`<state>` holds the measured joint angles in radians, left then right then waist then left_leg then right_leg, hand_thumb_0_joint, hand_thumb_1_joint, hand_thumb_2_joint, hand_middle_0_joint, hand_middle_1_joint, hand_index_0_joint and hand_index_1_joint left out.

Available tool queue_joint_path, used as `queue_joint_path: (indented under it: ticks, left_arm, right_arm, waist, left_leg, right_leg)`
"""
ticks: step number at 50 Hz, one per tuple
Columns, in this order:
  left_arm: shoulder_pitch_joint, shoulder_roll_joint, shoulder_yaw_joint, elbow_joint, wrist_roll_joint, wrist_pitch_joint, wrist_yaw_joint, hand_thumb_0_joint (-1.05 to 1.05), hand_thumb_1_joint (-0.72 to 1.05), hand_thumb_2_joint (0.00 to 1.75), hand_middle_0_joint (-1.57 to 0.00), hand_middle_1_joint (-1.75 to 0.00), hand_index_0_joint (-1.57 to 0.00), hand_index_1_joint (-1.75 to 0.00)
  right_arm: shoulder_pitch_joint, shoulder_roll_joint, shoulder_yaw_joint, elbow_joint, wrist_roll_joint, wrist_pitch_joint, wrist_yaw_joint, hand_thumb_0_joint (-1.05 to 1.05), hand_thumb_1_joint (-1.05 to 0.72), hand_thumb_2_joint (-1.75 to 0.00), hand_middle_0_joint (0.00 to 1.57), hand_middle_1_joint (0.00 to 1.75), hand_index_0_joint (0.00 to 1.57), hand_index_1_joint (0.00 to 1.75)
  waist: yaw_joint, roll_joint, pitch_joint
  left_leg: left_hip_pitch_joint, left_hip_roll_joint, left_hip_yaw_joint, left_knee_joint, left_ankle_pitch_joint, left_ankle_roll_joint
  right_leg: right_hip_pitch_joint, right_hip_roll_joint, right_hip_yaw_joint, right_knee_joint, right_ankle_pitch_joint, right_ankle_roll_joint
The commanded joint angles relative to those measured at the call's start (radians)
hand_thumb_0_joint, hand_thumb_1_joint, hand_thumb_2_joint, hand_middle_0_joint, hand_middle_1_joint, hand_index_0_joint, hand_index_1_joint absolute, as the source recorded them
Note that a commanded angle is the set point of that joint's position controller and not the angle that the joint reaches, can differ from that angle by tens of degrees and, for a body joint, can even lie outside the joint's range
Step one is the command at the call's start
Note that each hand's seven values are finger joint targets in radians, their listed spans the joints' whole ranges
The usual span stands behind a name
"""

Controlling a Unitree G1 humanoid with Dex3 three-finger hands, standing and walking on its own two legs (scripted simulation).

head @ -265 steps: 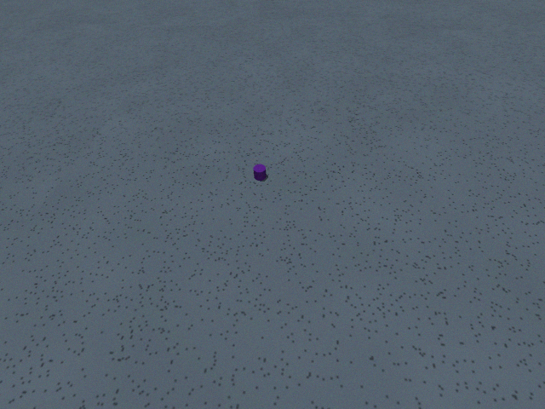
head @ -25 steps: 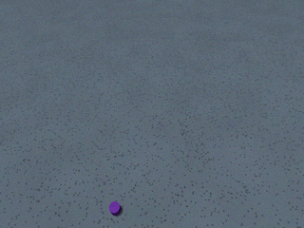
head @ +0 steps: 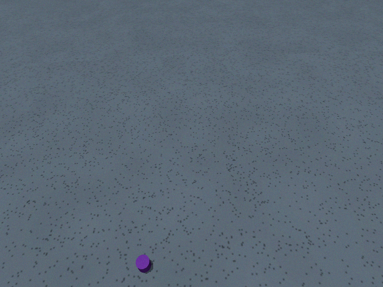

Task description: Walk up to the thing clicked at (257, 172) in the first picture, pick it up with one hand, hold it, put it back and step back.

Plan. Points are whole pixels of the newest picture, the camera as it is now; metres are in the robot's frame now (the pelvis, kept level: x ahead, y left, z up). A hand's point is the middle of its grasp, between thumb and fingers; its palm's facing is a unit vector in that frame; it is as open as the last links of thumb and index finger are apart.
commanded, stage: stand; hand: left
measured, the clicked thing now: (143, 263) +0.40 +0.26 -0.75
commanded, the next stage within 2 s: none
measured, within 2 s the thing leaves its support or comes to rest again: neither
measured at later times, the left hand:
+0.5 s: hand out of the picture +0.07 +0.25 -0.16, palm faces -0.03 -0.94 -0.34, open 7.4 cm
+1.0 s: hand out of the picture +0.07 +0.25 -0.16, palm faces -0.03 -0.94 -0.34, open 7.4 cm
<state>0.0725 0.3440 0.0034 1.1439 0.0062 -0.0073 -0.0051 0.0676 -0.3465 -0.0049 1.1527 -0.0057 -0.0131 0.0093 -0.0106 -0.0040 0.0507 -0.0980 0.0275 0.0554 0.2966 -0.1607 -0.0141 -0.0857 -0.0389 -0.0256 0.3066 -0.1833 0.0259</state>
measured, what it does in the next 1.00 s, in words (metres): stands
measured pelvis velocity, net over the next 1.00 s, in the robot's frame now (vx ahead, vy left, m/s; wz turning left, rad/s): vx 0.00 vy -0.01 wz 0.01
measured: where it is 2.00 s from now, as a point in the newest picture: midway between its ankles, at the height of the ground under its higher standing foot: outside the picture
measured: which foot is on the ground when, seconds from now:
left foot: down 0.00-1.00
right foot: down 0.00-1.00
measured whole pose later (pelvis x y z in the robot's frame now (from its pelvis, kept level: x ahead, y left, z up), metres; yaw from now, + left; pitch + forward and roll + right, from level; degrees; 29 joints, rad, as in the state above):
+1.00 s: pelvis +0.00 -0.01 +0.00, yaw +0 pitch -2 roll +0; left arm 0.11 0.35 -0.01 1.12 0.01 -0.01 -0.01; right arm 0.11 -0.35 0.00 1.14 -0.01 -0.01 0.01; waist -0.01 0.00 0.05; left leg -0.10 0.04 0.04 0.30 -0.16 -0.02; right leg -0.09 -0.03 -0.04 0.31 -0.19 0.01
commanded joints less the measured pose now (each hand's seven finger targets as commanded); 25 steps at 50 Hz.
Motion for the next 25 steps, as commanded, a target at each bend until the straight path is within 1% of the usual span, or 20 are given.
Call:
queue_joint_path:
  ticks: [1,2,4,5,7,9,12,17,18,20,21,22,23,25]
  left_arm:
    - [-0.032,0.211,0.036,-0.059,0.003,-0.023,0.014,0.0,0.9,0.9,-0.2,-0.3,-0.2,-0.3]
    - [-0.026,0.215,0.036,-0.061,0.003,-0.025,0.014,0.0,0.9,0.9,-0.2,-0.3,-0.2,-0.3]
    - [-0.044,0.219,0.037,-0.064,0.0,-0.024,0.016,0.0,0.9,0.9,-0.2,-0.3,-0.2,-0.3]
    - [-0.041,0.217,0.036,-0.067,0.001,-0.024,0.015,0.0,0.9,0.9,-0.2,-0.3,-0.2,-0.3]
    - [-0.029,0.217,0.035,-0.064,0.001,-0.022,0.015,0.0,0.9,0.9,-0.2,-0.3,-0.2,-0.3]
    - [-0.025,0.218,0.035,-0.065,0.003,-0.024,0.015,0.0,0.9,0.9,-0.2,-0.3,-0.2,-0.3]
    - [-0.029,0.218,0.036,-0.069,0.003,-0.024,0.015,0.0,0.9,0.9,-0.2,-0.3,-0.2,-0.3]
    - [-0.026,0.222,0.036,-0.067,0.0,-0.022,0.014,0.0,0.9,0.9,-0.2,-0.3,-0.2,-0.3]
    - [-0.018,0.22,0.035,-0.066,0.0,-0.022,0.013,0.0,0.9,0.9,-0.2,-0.3,-0.2,-0.3]
    - [-0.02,0.225,0.036,-0.067,0.0,-0.023,0.014,0.0,0.9,0.9,-0.2,-0.3,-0.2,-0.3]
    - [-0.014,0.22,0.034,-0.068,0.002,-0.024,0.013,0.0,0.9,0.9,-0.2,-0.3,-0.2,-0.3]
    - [-0.017,0.224,0.035,-0.07,0.002,-0.022,0.014,0.0,0.9,0.9,-0.2,-0.3,-0.2,-0.3]
    - [-0.009,0.221,0.035,-0.069,0.003,-0.023,0.013,0.0,0.9,0.9,-0.2,-0.3,-0.2,-0.3]
    - [-0.018,0.227,0.037,-0.072,0.0,-0.022,0.013,0.0,0.9,0.9,-0.2,-0.3,-0.2,-0.3]
  right_arm:
    - [-0.05,-0.214,-0.036,-0.056,-0.001,-0.018,-0.015,0.0,-0.9,-0.9,0.2,0.3,0.2,0.3]
    - [-0.051,-0.215,-0.038,-0.06,-0.002,-0.018,-0.015,0.0,-0.9,-0.9,0.2,0.3,0.2,0.3]
    - [-0.042,-0.211,-0.035,-0.058,-0.004,-0.016,-0.014,0.0,-0.9,-0.9,0.2,0.3,0.2,0.3]
    - [-0.047,-0.216,-0.037,-0.059,-0.003,-0.016,-0.014,0.0,-0.9,-0.9,0.2,0.3,0.2,0.3]
    - [-0.05,-0.214,-0.037,-0.059,-0.003,-0.016,-0.014,0.0,-0.9,-0.9,0.2,0.3,0.2,0.3]
    - [-0.046,-0.213,-0.036,-0.059,-0.003,-0.015,-0.012,0.0,-0.9,-0.9,0.2,0.3,0.2,0.3]
    - [-0.037,-0.218,-0.038,-0.062,-0.005,-0.015,-0.013,0.0,-0.9,-0.9,0.2,0.3,0.2,0.3]
    - [-0.03,-0.21,-0.033,-0.058,-0.004,-0.015,-0.013,0.0,-0.9,-0.9,0.2,0.3,0.2,0.3]
    - [-0.038,-0.211,-0.034,-0.059,-0.003,-0.015,-0.012,0.0,-0.9,-0.9,0.2,0.3,0.2,0.3]
    - [-0.022,-0.21,-0.035,-0.059,-0.006,-0.015,-0.012,0.0,-0.9,-0.9,0.2,0.3,0.2,0.3]
    - [-0.026,-0.221,-0.036,-0.056,-0.004,-0.015,-0.012,0.0,-0.9,-0.9,0.2,0.3,0.2,0.3]
    - [-0.028,-0.212,-0.036,-0.059,-0.006,-0.014,-0.012,0.0,-0.9,-0.9,0.2,0.3,0.2,0.3]
    - [-0.026,-0.22,-0.037,-0.059,-0.004,-0.015,-0.013,0.0,-0.9,-0.9,0.2,0.3,0.2,0.3]
    - [-0.016,-0.211,-0.033,-0.059,-0.006,-0.017,-0.014,0.0,-0.9,-0.9,0.2,0.3,0.2,0.3]
  waist:
    - [0.005,0.002,-0.088]
    - [0.004,0.006,-0.107]
    - [0.0,-0.004,-0.09]
    - [0.001,0.004,-0.103]
    - [0.003,0.012,-0.089]
    - [0.005,-0.004,-0.079]
    - [0.002,0.003,-0.092]
    - [0.003,0.004,-0.074]
    - [0.007,-0.004,-0.069]
    - [0.001,-0.009,-0.075]
    - [0.006,0.005,-0.073]
    - [0.005,-0.002,-0.075]
    - [0.004,0.01,-0.086]
    - [0.003,0.006,-0.084]
  left_leg:
    - [0.036,0.124,-0.1,-0.033,0.169,0.019]
    - [0.058,0.128,-0.098,-0.023,0.185,0.023]
    - [0.032,0.124,-0.098,-0.029,0.151,0.02]
    - [0.043,0.126,-0.095,-0.024,0.156,0.023]
    - [0.036,0.125,-0.101,-0.033,0.163,0.019]
    - [0.028,0.122,-0.099,-0.032,0.13,0.021]
    - [0.031,0.123,-0.098,-0.028,0.147,0.024]
    - [0.019,0.121,-0.104,-0.04,0.111,0.021]
    - [0.02,0.122,-0.106,-0.04,0.113,0.02]
    - [0.021,0.12,-0.101,-0.035,0.123,0.018]
    - [0.023,0.12,-0.102,-0.034,0.105,0.021]
    - [0.021,0.12,-0.102,-0.031,0.118,0.02]
    - [0.034,0.122,-0.102,-0.029,0.121,0.023]
    - [0.02,0.121,-0.105,-0.038,0.13,0.021]
  right_leg:
    - [-0.011,-0.103,0.079,-0.052,0.161,-0.03]
    - [-0.007,-0.107,0.082,-0.047,0.181,-0.033]
    - [-0.009,-0.108,0.084,-0.052,0.15,-0.033]
    - [-0.004,-0.112,0.088,-0.053,0.164,-0.035]
    - [-0.009,-0.105,0.081,-0.05,0.16,-0.036]
    - [-0.016,-0.104,0.083,-0.062,0.138,-0.033]
    - [-0.007,-0.109,0.086,-0.056,0.16,-0.035]
    - [-0.015,-0.106,0.086,-0.056,0.115,-0.036]
    - [-0.023,-0.102,0.081,-0.056,0.105,-0.036]
    - [-0.024,-0.103,0.085,-0.057,0.115,-0.037]
    - [-0.023,-0.105,0.09,-0.066,0.11,-0.036]
    - [-0.023,-0.104,0.085,-0.056,0.114,-0.038]
    - [-0.02,-0.108,0.092,-0.057,0.128,-0.04]
    - [-0.009,-0.107,0.091,-0.047,0.135,-0.041]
